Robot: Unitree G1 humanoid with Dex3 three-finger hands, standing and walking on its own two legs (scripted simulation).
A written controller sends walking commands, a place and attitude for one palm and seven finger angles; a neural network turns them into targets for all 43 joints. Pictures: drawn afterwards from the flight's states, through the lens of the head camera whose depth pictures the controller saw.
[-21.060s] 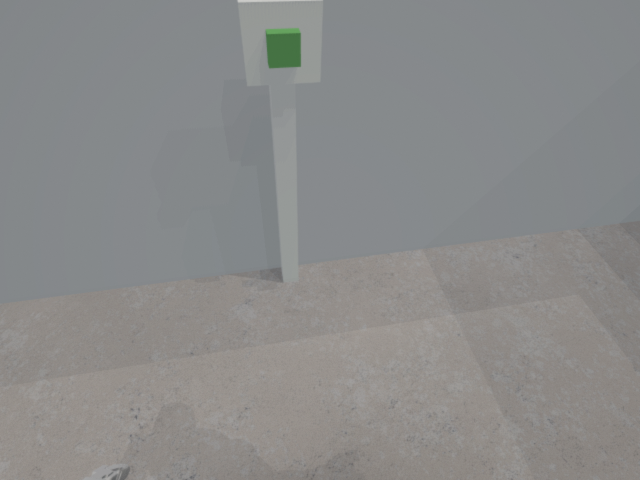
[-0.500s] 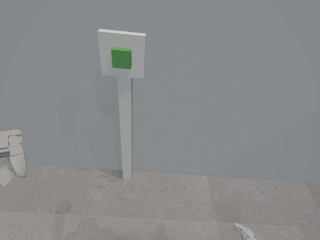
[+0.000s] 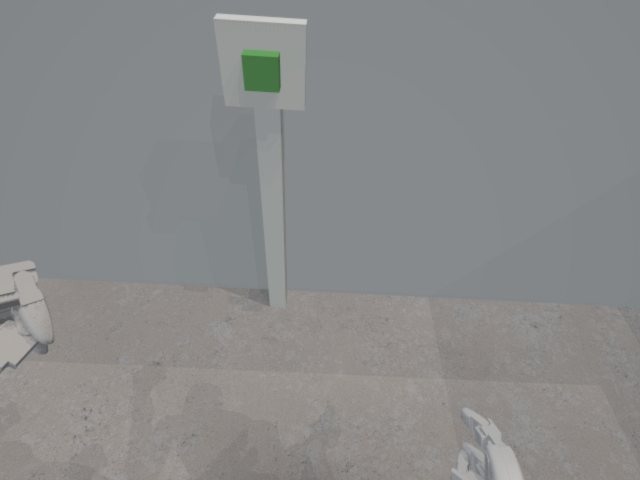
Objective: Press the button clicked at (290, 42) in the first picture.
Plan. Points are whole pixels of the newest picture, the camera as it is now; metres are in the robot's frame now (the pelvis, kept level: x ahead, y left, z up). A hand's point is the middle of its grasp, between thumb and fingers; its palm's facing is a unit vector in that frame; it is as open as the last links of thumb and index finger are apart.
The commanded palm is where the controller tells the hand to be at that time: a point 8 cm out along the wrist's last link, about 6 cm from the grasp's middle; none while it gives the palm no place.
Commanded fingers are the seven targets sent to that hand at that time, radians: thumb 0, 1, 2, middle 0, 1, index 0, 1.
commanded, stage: stop stepping back and stand still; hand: left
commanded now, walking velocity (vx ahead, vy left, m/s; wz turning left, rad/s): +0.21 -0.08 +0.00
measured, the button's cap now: (262, 70) +0.81 +0.14 +0.14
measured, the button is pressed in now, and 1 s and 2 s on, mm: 0 0 0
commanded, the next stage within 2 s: let the arm hang, fingers relaxed in 1.20 s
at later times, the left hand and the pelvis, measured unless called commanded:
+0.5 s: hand (83, 311) +0.23 +0.23 +0.18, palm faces +0.37 -0.79 -0.49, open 3.1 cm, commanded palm +0.16 +0.27 +0.18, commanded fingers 0.00 0.90 0.90 -1.30 -1.50 -1.30 -1.50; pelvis +0.04 -0.01 +0.00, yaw +1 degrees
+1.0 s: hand (25, 332) +0.21 +0.27 +0.16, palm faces +0.38 -0.82 -0.43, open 3.1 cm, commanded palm +0.15 +0.31 +0.18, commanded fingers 0.00 0.90 0.90 -1.30 -1.50 -1.30 -1.50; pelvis +0.02 +0.03 +0.01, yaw +0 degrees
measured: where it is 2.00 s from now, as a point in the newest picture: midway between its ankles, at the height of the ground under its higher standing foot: outside the picture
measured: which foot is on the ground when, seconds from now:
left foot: down 0.00-0.12, up 0.14-0.44, down 0.46-1.00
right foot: up 0.00-0.10, down 0.12-1.00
